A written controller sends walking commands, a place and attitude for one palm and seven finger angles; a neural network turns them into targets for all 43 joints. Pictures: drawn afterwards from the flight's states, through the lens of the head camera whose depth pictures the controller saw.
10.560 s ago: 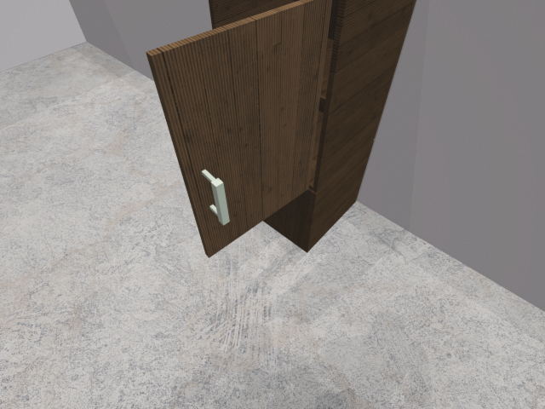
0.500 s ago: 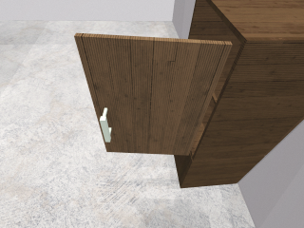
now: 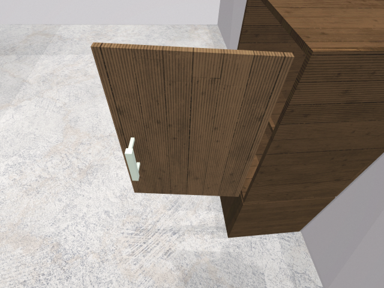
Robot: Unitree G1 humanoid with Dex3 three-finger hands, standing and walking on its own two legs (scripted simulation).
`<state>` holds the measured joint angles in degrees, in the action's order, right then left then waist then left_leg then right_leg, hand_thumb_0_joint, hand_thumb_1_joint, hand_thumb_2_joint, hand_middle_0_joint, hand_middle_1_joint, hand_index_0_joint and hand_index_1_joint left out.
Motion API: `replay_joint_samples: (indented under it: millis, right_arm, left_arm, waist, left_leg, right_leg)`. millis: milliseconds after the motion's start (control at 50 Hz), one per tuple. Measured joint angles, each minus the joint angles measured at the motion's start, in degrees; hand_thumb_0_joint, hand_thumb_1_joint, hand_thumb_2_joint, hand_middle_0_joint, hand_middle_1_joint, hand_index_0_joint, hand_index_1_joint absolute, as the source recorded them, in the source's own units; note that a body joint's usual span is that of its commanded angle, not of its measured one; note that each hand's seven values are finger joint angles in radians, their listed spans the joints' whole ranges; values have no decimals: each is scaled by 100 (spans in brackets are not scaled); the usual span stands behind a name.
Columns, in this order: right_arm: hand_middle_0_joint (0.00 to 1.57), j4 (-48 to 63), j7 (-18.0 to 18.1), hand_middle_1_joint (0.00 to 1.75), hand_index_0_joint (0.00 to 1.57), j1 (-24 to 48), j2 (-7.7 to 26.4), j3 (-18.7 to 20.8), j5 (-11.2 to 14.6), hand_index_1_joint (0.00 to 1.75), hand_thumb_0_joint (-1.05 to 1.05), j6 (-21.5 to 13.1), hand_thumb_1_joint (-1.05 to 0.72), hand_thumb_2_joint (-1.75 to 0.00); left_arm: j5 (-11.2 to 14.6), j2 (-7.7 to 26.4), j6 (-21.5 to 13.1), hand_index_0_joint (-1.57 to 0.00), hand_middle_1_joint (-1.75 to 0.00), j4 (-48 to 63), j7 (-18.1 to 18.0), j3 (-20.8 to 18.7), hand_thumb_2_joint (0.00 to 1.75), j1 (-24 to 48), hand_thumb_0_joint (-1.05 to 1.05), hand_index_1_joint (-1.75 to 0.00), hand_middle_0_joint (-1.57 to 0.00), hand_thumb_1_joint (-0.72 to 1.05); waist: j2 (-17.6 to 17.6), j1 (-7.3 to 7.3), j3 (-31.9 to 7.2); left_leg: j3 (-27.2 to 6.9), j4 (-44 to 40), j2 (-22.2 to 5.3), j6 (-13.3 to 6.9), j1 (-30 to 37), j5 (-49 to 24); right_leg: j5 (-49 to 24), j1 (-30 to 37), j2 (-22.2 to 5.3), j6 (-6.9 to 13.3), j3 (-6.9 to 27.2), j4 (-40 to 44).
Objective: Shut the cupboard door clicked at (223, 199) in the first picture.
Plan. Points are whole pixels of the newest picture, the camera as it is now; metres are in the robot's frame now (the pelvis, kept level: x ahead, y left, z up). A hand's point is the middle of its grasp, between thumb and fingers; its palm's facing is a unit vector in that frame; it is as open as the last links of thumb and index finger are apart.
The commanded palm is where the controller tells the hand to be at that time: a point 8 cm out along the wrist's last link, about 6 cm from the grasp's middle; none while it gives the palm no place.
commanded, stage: raise the hand and make a fist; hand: left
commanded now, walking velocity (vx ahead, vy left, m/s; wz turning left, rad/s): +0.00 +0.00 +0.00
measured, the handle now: (134, 159) +0.47 +0.20 -0.09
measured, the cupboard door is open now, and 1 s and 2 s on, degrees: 83 83 83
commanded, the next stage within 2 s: bring the fist close to the handle in 1.90 s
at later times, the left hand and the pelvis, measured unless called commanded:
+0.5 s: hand out of the picture +0.13 +0.17 -0.09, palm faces +0.15 -0.99 -0.05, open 5.7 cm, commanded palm +0.12 +0.22 -0.08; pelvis -0.03 -0.06 -0.13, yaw +6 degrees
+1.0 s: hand (113, 273) +0.17 +0.18 -0.08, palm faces +0.03 -1.00 -0.02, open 3.5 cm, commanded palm +0.13 +0.23 -0.08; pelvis -0.03 -0.03 -0.12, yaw +4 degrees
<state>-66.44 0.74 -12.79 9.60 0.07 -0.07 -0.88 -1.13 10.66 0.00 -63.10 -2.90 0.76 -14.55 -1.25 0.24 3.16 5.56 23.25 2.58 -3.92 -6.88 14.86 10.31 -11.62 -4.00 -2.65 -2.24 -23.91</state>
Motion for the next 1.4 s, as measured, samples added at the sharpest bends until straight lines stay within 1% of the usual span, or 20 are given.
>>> replay_joint_samples:
  millis: [20,40,80,100,140,180,260,280,300,360,420,480,560,640,680,720,820,960,1160,1400]
  right_arm:
    - [20,279,68,30,21,-124,-20,-34,19,30,0,-131,-91,-89]
    - [21,612,189,30,21,-342,-35,-104,130,30,1,-440,-90,-89]
    - [21,1102,266,30,21,-738,-26,-125,201,30,1,-1064,-90,-89]
    - [21,1303,222,30,21,-856,2,-82,201,30,1,-1305,-90,-89]
    - [21,1710,97,30,21,-907,113,-15,135,30,1,-1605,-90,-89]
    - [21,2052,-46,30,21,-716,280,57,69,30,1,-1694,-90,-89]
    - [21,2796,-223,30,21,-208,389,221,37,30,1,-1743,-90,-89]
    - [21,2997,-240,30,21,-95,424,264,64,30,1,-1743,-90,-89]
    - [21,3187,-240,30,21,10,468,301,97,30,1,-1733,-90,-89]
    - [20,3654,-143,30,21,262,627,382,187,30,1,-1685,-90,-89]
    - [20,3877,6,30,20,426,708,410,201,30,1,-1688,-90,-90]
    - [20,3863,126,30,20,534,680,339,173,30,1,-1698,-90,-90]
    - [20,3678,204,30,20,614,508,140,167,30,1,-1615,-90,-90]
    - [20,3537,202,30,21,553,233,-13,227,30,1,-1413,-90,-89]
    - [21,3507,188,30,21,447,121,-45,235,30,1,-1320,-90,-89]
    - [21,3477,169,30,21,312,48,-46,236,30,1,-1258,-90,-89]
    - [21,3402,151,30,21,-11,118,26,216,30,1,-1220,-90,-89]
    - [21,3449,196,30,21,-124,441,131,201,30,1,-1250,-90,-89]
    - [20,3787,159,30,21,85,428,77,152,30,1,-1109,-90,-90]
    - [21,3994,65,30,21,109,326,-157,109,30,1,-962,-90,-89]
  left_arm:
    - [107,-21,378,-21,-29,957,54,-332,90,-271,0,-30,-20,90]
    - [267,36,492,-21,-30,2136,-35,-387,90,-619,1,-30,-20,90]
    - [623,153,206,-21,-30,4032,-244,-313,90,-1166,1,-31,-21,91]
    - [747,167,-12,-22,-31,4599,-269,-303,90,-1201,1,-31,-21,91]
    - [909,121,-663,-23,-32,5119,-121,-425,90,-933,1,-33,-23,91]
    - [1084,-23,-1510,-25,-34,5043,290,-687,90,-552,1,-35,-24,91]
    - [1496,26,-3315,-30,-40,4796,1604,-1049,90,-364,0,-41,-29,91]
    - [1563,67,-3586,-31,-42,4746,1927,-1085,90,-388,0,-43,-31,91]
    - [1631,107,-3710,-33,-43,4726,2193,-1106,90,-446,0,-44,-33,91]
    - [1827,163,-3501,-38,-49,4812,2588,-1144,90,-746,0,-50,-38,90]
    - [1920,183,-3220,-44,-55,5219,2479,-1227,90,-1088,1,-56,-43,90]
    - [1943,224,-3233,-49,-61,5805,2314,-1252,90,-1274,1,-62,-49,90]
    - [1950,329,-3190,-56,-68,6233,2452,-1178,90,-1036,2,-69,-56,90]
    - [1964,413,-2640,-64,-76,6183,2679,-1151,90,-658,1,-77,-63,90]
    - [1980,419,-2372,-67,-80,6140,2675,-1185,90,-601,1,-81,-67,90]
    - [1999,395,-2245,-71,-84,6117,2592,-1248,90,-637,1,-85,-70,90]
    - [2029,300,-2459,-80,-94,6066,2399,-1345,90,-826,1,-95,-80,90]
    - [1979,288,-2804,-93,-108,6056,2363,-1128,90,-944,1,-109,-92,90]
    - [1802,323,-2679,-111,-128,6396,2008,-960,90,-954,1,-129,-111,90]
    - [1686,383,-2517,-127,-146,6428,1957,-890,90,-826,1,-147,-127,90]
  waist:
    - [-32,53,84]
    - [-72,84,106]
    - [-120,95,-83]
    - [-107,125,-197]
    - [-86,217,-436]
    - [59,262,-674]
    - [-42,231,-1104]
    - [-79,203,-1146]
    - [-114,169,-1175]
    - [-155,31,-1205]
    - [-124,-133,-1186]
    - [-50,-270,-1148]
    - [82,-340,-1138]
    - [188,-260,-1128]
    - [231,-191,-1139]
    - [253,-120,-1171]
    - [273,-41,-1249]
    - [239,-22,-1261]
    - [173,-2,-1303]
    - [220,-76,-1334]
  left_leg:
    - [-37,147,-3,10,-60,48]
    - [-95,336,5,26,-158,121]
    - [-182,589,68,72,-322,254]
    - [-246,735,109,91,-453,309]
    - [-339,1244,210,126,-969,479]
    - [-362,1865,154,169,-1630,703]
    - [-252,3173,-11,231,-3071,1188]
    - [-247,3498,-50,189,-3389,1312]
    - [-252,3801,-84,196,-3677,1428]
    - [-322,4500,-148,256,-4331,1721]
    - [-484,4981,-200,343,-4761,1894]
    - [-676,5253,-235,409,-5011,1999]
    - [-850,5413,-259,448,-5231,2038]
    - [-850,5355,-274,455,-5275,2002]
    - [-805,5269,-277,439,-5239,1971]
    - [-741,5168,-271,415,-5190,1940]
    - [-624,5030,-239,336,-5132,1901]
    - [-549,5160,-204,201,-5245,1958]
    - [-530,5201,-160,83,-5240,1993]
    - [-578,5208,-127,22,-5248,2005]
  right_leg:
    - [66,-78,-8,29,-16,-216]
    - [299,-253,2,108,2,-696]
    - [685,-556,32,239,7,-1442]
    - [705,-651,52,283,-38,-1507]
    - [782,-977,75,360,-118,-1445]
    - [898,-1597,110,391,-153,-1937]
    - [1240,-3086,226,496,-87,-3190]
    - [1342,-3405,254,534,-96,-3492]
    - [1442,-3691,274,567,-110,-3772]
    - [1694,-4321,304,644,-199,-4410]
    - [1857,-4662,327,717,-369,-4769]
    - [1943,-4808,345,779,-564,-4917]
    - [1966,-4932,363,811,-737,-4961]
    - [1918,-4974,380,798,-736,-4888]
    - [1881,-4959,387,779,-689,-4819]
    - [1849,-4940,385,747,-624,-4750]
    - [1801,-4920,365,672,-504,-4648]
    - [1810,-5020,331,571,-432,-4728]
    - [1793,-4963,294,448,-409,-4681]
    - [1778,-4900,268,375,-452,-4596]
